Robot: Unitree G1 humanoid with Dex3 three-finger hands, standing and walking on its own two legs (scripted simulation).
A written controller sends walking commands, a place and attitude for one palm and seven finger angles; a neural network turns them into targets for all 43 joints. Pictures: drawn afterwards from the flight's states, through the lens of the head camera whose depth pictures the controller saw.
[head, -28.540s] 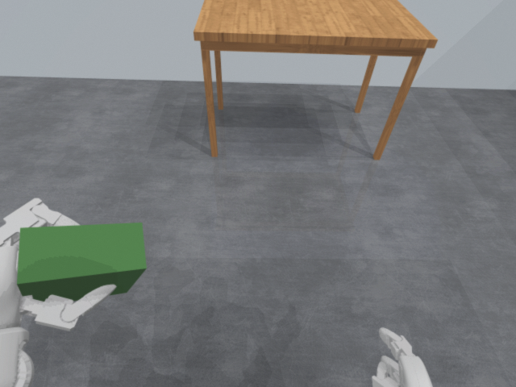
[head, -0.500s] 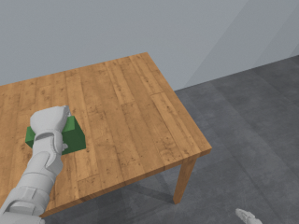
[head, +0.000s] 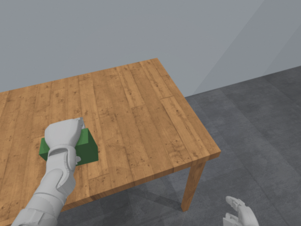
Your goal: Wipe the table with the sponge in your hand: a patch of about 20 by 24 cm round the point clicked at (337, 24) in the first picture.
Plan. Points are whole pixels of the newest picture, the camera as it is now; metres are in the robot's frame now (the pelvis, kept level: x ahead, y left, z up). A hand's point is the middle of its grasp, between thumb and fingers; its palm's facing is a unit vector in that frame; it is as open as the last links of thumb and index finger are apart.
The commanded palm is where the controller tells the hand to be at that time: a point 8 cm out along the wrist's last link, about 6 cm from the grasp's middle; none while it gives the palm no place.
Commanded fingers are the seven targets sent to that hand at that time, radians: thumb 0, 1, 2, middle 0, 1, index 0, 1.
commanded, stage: wipe back along the middle lane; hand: left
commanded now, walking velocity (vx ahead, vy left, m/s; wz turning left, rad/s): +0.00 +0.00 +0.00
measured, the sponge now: (73, 152) +0.31 +0.28 +0.00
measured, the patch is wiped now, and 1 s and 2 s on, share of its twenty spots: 0.70 0.75 0.80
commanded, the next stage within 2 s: slide across to the third lane in 0.62 s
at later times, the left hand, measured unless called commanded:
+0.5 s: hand (73, 158) +0.27 +0.24 +0.04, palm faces +0.02 -0.09 -1.00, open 9.3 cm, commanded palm +0.23 +0.24 +0.08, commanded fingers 0.00 0.10 1.30 -1.20 -1.60 -1.20 -1.60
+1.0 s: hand (77, 170) +0.24 +0.22 +0.04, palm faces -0.01 -0.11 -0.99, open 9.3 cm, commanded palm +0.22 +0.20 +0.10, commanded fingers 0.00 0.10 1.30 -1.20 -1.60 -1.20 -1.60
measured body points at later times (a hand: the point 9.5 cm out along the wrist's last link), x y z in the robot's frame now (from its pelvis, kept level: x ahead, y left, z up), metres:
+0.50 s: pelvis +0.01 -0.01 +0.00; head +0.00 -0.04 +0.45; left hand +0.27 +0.24 +0.10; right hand +0.23 -0.23 -0.09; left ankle -0.02 +0.10 -0.73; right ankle -0.04 -0.12 -0.73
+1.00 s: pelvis -0.01 -0.02 +0.00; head -0.02 -0.06 +0.45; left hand +0.23 +0.22 +0.10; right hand +0.22 -0.23 -0.09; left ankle -0.02 +0.10 -0.73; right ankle -0.04 -0.12 -0.73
